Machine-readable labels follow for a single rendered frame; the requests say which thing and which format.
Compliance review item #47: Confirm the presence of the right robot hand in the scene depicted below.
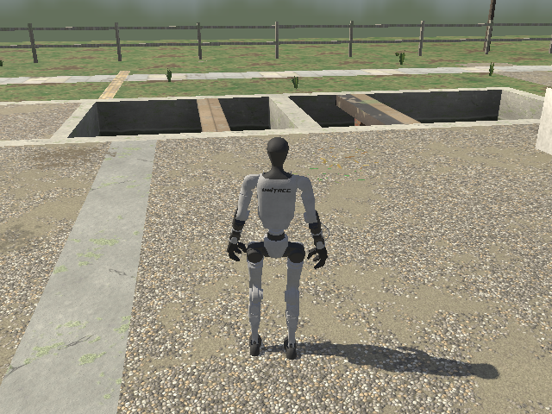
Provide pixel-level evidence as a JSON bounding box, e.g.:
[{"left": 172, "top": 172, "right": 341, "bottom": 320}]
[{"left": 307, "top": 247, "right": 328, "bottom": 269}]

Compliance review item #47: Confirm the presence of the left robot forearm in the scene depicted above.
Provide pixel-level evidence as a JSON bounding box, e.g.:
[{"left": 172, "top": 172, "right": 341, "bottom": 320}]
[{"left": 229, "top": 208, "right": 245, "bottom": 244}]

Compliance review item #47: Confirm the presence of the left robot hand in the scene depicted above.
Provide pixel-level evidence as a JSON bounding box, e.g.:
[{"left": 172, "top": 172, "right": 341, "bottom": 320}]
[{"left": 227, "top": 241, "right": 247, "bottom": 261}]

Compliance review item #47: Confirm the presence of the right robot forearm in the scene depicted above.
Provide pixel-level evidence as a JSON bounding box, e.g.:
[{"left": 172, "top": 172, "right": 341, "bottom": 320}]
[{"left": 309, "top": 211, "right": 325, "bottom": 249}]

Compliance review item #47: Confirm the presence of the left robot thigh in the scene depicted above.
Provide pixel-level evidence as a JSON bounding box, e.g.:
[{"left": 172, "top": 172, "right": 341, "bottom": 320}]
[{"left": 247, "top": 241, "right": 264, "bottom": 304}]

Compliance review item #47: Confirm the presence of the right robot foot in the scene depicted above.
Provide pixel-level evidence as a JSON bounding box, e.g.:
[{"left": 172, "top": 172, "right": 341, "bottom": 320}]
[{"left": 284, "top": 336, "right": 297, "bottom": 360}]

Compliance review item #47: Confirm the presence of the robot left upper arm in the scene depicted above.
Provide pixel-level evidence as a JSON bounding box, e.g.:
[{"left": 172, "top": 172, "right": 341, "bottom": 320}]
[{"left": 235, "top": 174, "right": 259, "bottom": 221}]

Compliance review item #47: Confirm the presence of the robot right upper arm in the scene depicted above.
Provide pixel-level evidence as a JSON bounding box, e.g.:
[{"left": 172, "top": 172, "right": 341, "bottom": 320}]
[{"left": 295, "top": 175, "right": 317, "bottom": 223}]

